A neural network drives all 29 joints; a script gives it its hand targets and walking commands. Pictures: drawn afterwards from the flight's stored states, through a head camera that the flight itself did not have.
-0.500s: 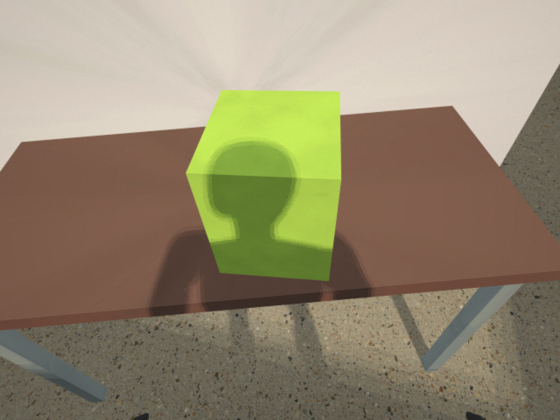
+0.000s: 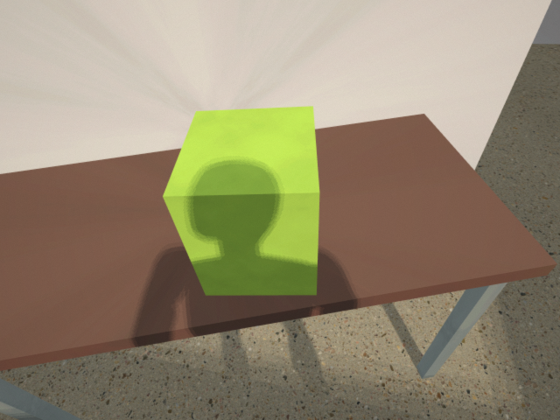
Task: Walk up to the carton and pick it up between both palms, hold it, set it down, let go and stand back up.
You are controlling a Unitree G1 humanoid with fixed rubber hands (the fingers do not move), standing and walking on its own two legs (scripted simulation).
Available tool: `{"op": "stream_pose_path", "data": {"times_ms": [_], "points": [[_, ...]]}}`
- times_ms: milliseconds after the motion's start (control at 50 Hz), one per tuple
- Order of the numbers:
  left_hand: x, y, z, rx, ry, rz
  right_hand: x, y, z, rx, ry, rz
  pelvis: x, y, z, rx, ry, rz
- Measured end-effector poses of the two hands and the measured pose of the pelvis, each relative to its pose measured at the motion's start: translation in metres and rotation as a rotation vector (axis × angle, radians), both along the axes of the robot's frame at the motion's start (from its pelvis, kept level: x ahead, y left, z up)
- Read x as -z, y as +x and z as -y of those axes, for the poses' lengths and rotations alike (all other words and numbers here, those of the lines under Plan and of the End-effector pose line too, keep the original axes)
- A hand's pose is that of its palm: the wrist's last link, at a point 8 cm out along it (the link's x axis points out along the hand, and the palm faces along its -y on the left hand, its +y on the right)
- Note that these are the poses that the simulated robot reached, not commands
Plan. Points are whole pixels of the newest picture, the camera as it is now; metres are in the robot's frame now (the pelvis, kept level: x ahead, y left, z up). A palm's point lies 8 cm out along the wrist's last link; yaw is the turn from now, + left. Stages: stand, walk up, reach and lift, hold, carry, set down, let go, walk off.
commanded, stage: walk up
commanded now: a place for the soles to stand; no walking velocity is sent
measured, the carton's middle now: (257, 204) +0.45 +0.07 +0.06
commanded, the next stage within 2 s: none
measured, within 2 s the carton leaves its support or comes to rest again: neither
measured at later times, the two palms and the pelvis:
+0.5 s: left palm out of the picture +0.14 +0.25 -0.11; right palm out of the picture +0.09 -0.27 -0.11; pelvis +0.04 +0.00 +0.00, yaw -3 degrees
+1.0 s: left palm (141, 416) +0.17 +0.25 -0.10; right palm out of the picture +0.06 -0.25 -0.10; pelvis +0.03 +0.01 +0.01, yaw +0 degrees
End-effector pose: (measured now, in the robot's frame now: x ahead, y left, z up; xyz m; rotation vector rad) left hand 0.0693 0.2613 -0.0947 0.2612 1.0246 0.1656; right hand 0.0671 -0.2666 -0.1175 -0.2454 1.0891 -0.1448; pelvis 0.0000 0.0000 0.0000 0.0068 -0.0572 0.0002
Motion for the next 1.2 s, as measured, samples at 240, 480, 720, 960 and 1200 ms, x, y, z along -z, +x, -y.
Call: {"op": "stream_pose_path", "data": {"times_ms": [240, 480, 720, 960, 1200], "points": [[0.005, 0.029, 0.012, 0.017, -0.014, -0.039, -0.006, 0.010, 0.001, 0.012, 0.003, -0.014, -0.004, 0.024, 0.004, 0.020, 0.013, -0.027], [0.011, 0.067, 0.008, 0.052, -0.009, 0.003, -0.005, 0.025, 0.007, 0.039, -0.033, 0.007, 0.005, 0.034, -0.001, 0.049, -0.007, -0.026], [0.008, 0.106, 0.012, 0.102, -0.050, 0.052, -0.014, 0.003, -0.007, 0.075, -0.031, -0.028, 0.000, 0.041, -0.008, 0.055, -0.027, -0.021], [0.010, 0.102, 0.010, 0.080, -0.072, 0.037, -0.021, -0.003, -0.018, 0.066, -0.025, -0.012, -0.005, 0.036, -0.014, 0.016, -0.024, -0.004], [0.009, 0.065, 0.004, -0.004, -0.060, 0.021, -0.022, 0.010, -0.012, 0.009, -0.020, 0.023, -0.006, 0.026, -0.007, -0.035, -0.015, 0.007]]}}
